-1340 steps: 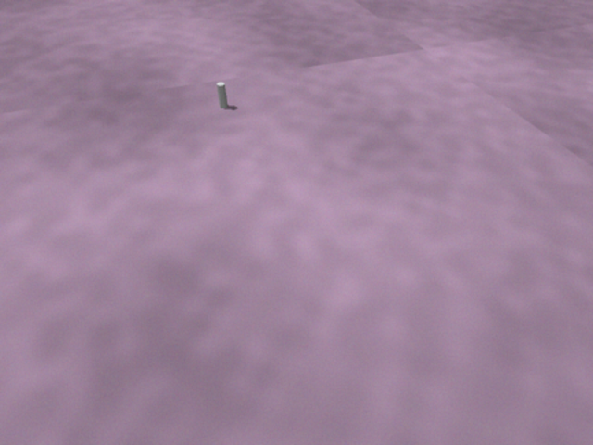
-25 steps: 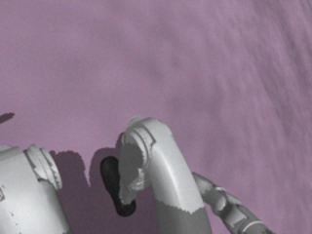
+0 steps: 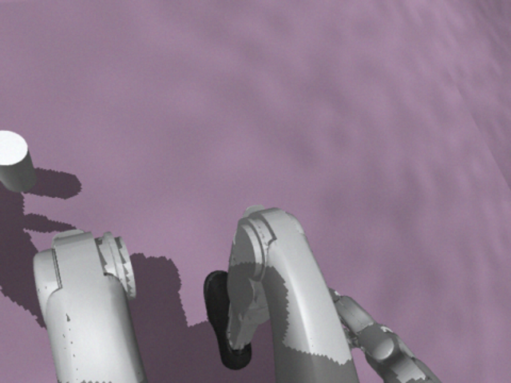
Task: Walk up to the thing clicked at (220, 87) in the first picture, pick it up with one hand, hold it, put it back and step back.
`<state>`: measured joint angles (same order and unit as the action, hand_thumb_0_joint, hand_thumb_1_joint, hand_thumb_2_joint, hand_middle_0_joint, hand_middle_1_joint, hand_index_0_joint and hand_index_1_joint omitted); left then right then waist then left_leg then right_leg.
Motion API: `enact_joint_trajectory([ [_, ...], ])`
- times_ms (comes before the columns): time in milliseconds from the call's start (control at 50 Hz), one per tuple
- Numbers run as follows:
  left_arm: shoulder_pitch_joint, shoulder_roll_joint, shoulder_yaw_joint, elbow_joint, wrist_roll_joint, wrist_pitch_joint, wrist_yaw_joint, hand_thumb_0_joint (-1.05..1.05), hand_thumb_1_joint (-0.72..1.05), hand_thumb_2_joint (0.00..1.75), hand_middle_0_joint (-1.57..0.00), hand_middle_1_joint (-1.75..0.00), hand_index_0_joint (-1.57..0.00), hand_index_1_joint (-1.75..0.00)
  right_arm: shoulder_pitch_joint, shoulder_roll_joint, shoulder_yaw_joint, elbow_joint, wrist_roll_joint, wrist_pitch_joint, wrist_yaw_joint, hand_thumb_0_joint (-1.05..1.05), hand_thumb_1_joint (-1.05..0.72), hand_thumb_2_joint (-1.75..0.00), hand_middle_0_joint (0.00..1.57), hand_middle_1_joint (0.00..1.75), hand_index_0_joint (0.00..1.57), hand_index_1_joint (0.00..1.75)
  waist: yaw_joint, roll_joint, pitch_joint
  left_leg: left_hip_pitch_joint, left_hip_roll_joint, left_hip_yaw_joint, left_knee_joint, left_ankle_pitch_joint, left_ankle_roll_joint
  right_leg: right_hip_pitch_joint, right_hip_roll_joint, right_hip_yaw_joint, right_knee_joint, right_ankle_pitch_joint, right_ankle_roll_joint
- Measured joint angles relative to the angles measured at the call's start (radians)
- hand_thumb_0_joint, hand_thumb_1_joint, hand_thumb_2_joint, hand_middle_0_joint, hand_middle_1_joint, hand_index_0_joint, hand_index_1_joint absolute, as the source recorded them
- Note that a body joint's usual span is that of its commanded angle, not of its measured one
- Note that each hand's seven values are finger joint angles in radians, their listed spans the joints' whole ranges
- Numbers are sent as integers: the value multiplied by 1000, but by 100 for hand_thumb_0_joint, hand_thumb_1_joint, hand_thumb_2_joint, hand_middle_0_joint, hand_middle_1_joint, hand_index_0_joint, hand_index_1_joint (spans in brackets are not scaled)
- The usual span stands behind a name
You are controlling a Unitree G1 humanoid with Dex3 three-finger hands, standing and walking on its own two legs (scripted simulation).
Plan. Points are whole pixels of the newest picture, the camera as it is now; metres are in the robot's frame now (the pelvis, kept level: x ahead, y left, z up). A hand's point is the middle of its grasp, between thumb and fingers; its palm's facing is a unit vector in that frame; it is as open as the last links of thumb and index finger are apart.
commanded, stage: home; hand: left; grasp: from the side
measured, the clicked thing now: (13, 165) +0.45 +0.27 -0.23
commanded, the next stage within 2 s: none
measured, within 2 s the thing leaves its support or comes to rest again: neither
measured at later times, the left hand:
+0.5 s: hand out of the picture +0.32 +0.36 +0.02, palm faces +0.28 -0.84 -0.48, open 17.2 cm
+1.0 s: hand out of the picture +0.25 +0.27 +0.24, palm faces +0.33 -0.87 -0.37, open 17.1 cm
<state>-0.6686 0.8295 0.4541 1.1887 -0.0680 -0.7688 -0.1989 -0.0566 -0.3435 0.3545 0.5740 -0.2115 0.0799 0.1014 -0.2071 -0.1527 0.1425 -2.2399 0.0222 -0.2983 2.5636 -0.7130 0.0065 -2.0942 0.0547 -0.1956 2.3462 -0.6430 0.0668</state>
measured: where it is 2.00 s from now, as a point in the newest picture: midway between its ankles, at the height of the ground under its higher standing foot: (172, 363)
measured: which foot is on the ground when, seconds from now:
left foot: down 0.00-1.00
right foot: down 0.00-1.00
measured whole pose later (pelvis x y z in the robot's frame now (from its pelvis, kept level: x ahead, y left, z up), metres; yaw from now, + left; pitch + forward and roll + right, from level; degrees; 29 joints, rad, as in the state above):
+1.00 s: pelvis +0.07 -0.01 +0.34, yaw +13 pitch +21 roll -3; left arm 0.14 0.30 0.11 0.31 0.00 0.17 0.15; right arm 0.20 -0.23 0.01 0.51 0.05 0.02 -0.13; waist -0.05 0.01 -0.16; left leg -1.14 0.05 -0.05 1.35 -0.58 -0.02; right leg -1.10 0.00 -0.05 1.30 -0.57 0.00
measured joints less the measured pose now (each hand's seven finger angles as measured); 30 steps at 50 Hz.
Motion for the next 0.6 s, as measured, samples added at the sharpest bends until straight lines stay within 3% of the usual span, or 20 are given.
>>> enact_joint_trajectory([
  [120, 16, -27, 23, -67, 121, 188, 50, -1, -52, 7, -10, -6, -9, -7, 43, 41, -93, -20, 67, 46, -12, 0, -93, -91, 21, 30, 21, 31, 20, 32, -81, -3, 5, 46, -63, 17, 0, -18, -13, 31, -30, 2, -24],
  [200, 34, -28, 40, -134, 164, 292, 86, -1, -52, 9, -9, -7, -9, -7, 78, 54, -139, -17, 103, 71, -21, 0, -93, -91, 21, 30, 21, 30, 39, 64, -131, 8, 5, 82, -114, 24, 0, -19, -25, 56, -55, -4, -31],
  [260, 49, -22, 49, -168, 169, 358, 114, -1, -51, 9, -8, -7, -8, -7, 103, 59, -177, -5, 126, 85, -27, 0, -92, -91, 21, 30, 21, 30, 57, 96, -167, 14, 6, 108, -154, 29, 3, -22, -32, 77, -77, -7, -29],
  [320, 89, -41, 31, -219, 160, 429, 136, -1, -50, 9, -8, -7, -7, -7, 132, 62, -225, 5, 151, 96, -33, 0, -91, -90, 21, 30, 21, 30, 85, 126, -204, 26, 9, 140, -198, 31, 7, -22, -36, 101, -103, -11, -29],
  [440, 257, -189, -56, -444, 143, 575, 167, -1, -50, 9, -6, -6, -6, -7, 165, 72, -305, 11, 210, 109, -48, 0, -90, -90, 21, 30, 21, 30, 139, 164, -261, 112, 18, 192, -328, 33, 7, 36, -43, 142, -200, -14, -22],
  [520, 412, -289, -110, -638, 131, 661, 194, -1, -49, 9, -7, -6, -7, -7, 162, 89, -329, -24, 248, 106, -78, 0, -90, -90, 21, 30, 21, 30, 149, 168, -270, 228, 24, 207, -453, 37, -3, 136, -43, 149, -310, -9, -31],
  [600, 508, -347, -154, -740, 121, 726, 229, -1, -47, 10, -7, -7, -8, -7, 156, 105, -337, -50, 265, 84, -116, 0, -90, -90, 21, 30, 21, 30, 151, 151, -275, 372, 26, 217, -598, 49, -17, 268, -47, 150, -438, -2, -47],
])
